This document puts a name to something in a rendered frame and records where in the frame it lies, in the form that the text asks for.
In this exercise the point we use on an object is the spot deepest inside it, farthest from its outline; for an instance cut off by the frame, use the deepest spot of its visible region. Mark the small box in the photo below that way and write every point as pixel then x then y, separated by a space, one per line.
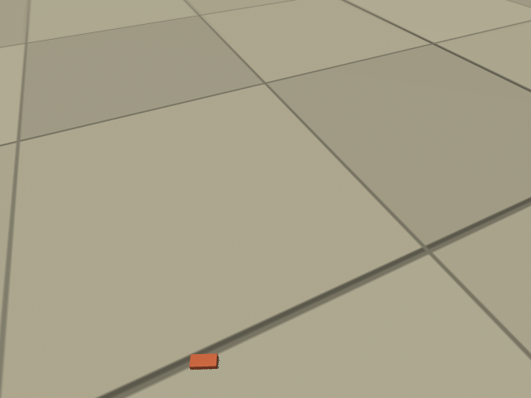
pixel 203 361

